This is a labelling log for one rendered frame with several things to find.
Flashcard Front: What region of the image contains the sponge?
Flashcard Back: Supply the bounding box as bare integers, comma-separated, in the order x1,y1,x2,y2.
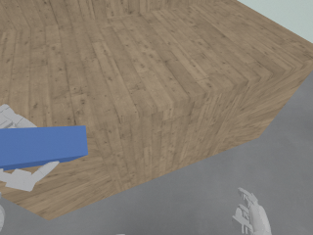
0,125,88,171

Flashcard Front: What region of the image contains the table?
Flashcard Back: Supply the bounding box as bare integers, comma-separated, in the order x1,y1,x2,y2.
0,0,313,220

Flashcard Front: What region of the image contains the right robot hand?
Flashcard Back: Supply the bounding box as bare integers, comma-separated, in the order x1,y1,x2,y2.
232,187,272,235

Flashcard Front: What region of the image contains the left robot hand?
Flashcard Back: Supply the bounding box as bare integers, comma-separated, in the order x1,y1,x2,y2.
0,104,59,192

